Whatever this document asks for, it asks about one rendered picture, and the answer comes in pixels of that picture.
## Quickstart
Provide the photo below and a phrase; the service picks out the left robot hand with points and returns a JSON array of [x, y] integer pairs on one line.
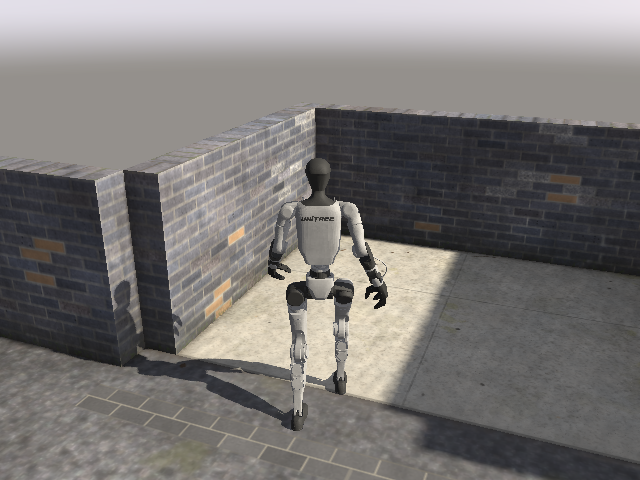
[[274, 274]]

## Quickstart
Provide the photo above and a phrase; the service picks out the right robot shin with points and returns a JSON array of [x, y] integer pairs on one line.
[[341, 352]]

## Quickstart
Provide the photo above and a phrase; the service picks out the left robot upper arm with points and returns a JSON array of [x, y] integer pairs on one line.
[[283, 224]]

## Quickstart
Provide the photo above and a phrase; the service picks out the right robot upper arm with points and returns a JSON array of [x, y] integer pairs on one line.
[[351, 212]]

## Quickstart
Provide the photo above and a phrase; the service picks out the right robot hand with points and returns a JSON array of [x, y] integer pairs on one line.
[[382, 294]]

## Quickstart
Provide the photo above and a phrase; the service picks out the robot right forearm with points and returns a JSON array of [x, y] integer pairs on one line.
[[371, 268]]

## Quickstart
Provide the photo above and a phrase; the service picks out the robot left forearm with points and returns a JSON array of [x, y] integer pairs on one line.
[[274, 258]]

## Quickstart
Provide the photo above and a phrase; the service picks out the robot right thigh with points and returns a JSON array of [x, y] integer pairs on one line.
[[343, 295]]

